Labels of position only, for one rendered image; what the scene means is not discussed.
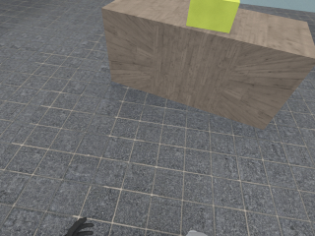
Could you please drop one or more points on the carton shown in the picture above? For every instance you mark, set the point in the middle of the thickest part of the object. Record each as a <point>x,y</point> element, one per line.
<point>215,15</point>

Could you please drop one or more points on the pedestal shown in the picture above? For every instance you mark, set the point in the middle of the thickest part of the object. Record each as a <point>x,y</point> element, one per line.
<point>245,75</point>

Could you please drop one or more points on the left robot hand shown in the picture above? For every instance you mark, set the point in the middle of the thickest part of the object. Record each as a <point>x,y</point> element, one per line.
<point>79,225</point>

